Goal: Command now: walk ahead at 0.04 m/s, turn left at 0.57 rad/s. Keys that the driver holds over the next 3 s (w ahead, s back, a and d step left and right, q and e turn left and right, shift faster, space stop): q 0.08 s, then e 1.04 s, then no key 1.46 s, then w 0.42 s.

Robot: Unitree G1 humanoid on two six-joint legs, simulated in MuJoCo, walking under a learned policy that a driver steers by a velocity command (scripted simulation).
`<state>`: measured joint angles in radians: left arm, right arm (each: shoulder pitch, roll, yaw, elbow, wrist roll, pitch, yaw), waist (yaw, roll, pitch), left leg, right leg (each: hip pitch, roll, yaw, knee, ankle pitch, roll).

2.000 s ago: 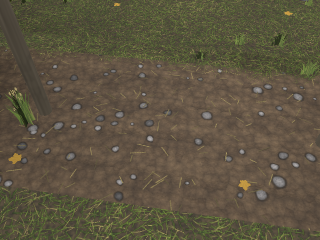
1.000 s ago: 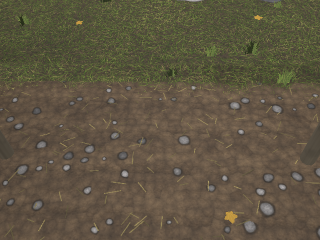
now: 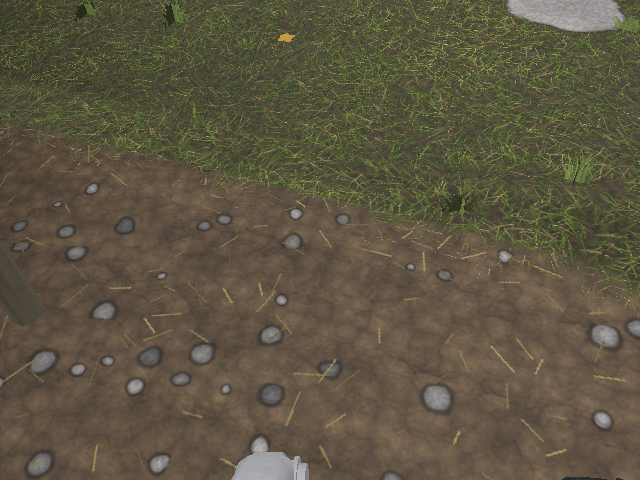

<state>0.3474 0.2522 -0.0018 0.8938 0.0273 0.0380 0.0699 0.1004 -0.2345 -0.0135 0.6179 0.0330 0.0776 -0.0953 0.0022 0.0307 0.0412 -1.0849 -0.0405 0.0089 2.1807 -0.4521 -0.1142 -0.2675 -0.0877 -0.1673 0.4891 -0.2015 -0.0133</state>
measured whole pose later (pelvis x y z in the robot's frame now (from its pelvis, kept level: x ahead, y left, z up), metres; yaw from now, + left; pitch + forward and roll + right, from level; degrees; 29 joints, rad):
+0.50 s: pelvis +0.07 +0.12 -0.04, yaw -4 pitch -4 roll -2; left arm 0.27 0.30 0.10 0.83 -0.02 0.04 0.05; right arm 0.23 -0.23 -0.07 0.82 -0.01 -0.04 0.02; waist -0.05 -0.02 -0.02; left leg -0.41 -0.01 0.04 0.86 -0.43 0.06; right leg -0.37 -0.02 0.19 1.07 -0.60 0.04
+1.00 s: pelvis +0.04 +0.08 -0.02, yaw -19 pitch -3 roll +1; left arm 0.06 0.18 0.00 0.48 -0.03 0.09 0.00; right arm 0.30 -0.25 -0.04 0.71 0.02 0.05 -0.16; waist -0.05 0.01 0.01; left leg -0.33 0.16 0.23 0.65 -0.25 0.00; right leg -0.57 -0.08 -0.03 1.07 -0.27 0.06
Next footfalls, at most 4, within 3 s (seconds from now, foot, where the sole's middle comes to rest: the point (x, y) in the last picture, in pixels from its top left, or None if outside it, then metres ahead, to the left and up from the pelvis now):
0.24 left None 0.10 0.22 -0.64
0.42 left None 0.18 0.19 -0.78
1.04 right None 0.07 -0.07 -0.77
1.64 left None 0.24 0.12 -0.77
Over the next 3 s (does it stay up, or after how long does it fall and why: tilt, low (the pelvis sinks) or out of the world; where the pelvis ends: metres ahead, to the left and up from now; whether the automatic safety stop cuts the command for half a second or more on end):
stays up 0.21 -0.02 0.00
